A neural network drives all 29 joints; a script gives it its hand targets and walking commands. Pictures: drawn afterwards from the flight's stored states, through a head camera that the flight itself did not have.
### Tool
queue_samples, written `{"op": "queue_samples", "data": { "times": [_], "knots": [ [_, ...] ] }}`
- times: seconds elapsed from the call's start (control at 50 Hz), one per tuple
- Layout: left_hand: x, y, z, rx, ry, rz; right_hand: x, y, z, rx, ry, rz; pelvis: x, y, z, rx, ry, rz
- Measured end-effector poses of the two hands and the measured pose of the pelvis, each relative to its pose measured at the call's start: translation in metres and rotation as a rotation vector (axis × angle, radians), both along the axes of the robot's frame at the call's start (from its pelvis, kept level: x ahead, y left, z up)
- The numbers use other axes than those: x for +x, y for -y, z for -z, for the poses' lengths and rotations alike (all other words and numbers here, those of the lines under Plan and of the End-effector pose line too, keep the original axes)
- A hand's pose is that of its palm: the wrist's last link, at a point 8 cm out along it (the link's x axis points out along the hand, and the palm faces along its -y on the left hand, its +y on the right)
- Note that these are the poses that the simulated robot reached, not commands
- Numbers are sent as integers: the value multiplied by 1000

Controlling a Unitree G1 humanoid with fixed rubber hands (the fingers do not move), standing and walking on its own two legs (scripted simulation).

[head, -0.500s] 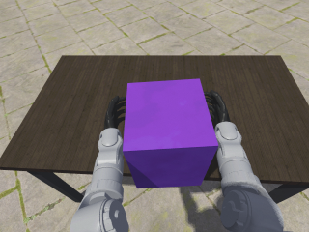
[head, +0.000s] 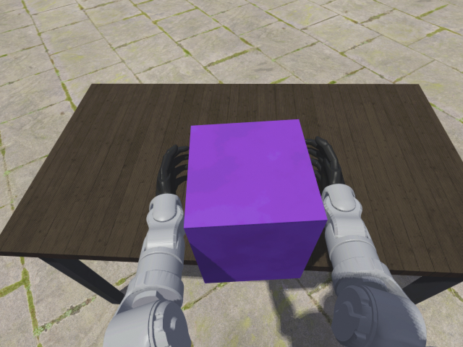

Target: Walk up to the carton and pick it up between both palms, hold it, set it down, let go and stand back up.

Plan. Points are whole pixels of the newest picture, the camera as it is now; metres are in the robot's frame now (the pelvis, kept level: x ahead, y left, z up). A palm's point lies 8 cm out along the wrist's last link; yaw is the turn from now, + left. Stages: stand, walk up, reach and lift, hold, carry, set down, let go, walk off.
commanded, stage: set down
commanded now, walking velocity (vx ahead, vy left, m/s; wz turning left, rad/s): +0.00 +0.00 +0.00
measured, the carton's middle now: (248, 206) +0.39 -0.01 -0.01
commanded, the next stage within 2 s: none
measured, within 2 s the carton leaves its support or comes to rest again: neither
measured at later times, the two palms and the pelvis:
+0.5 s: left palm (165, 189) +0.40 +0.15 +0.03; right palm (345, 178) +0.41 -0.19 +0.04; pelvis +0.00 +0.00 +0.00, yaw +0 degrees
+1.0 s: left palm (149, 183) +0.39 +0.16 +0.08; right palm (372, 172) +0.39 -0.22 +0.08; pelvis -0.03 +0.00 -0.01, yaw +1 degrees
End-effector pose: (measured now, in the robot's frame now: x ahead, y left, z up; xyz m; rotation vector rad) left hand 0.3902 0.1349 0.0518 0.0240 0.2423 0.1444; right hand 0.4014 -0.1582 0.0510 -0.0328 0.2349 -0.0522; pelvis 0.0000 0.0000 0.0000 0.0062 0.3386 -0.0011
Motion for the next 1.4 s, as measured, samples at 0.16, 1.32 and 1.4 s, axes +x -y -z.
{"op": "queue_samples", "data": {
  "times": [0.16,1.32,1.4],
  "knots": [
    [4,-2,0,18,3,16,4,1,0,-15,-4,-4,0,-1,-1,0,4,0],
    [0,-23,-103,-16,-42,19,-14,79,-104,1,-27,46,-29,3,2,6,193,4],
    [-2,-30,-113,-28,-50,11,-15,79,-114,-1,-34,41,-31,4,1,5,222,6]
  ]
}}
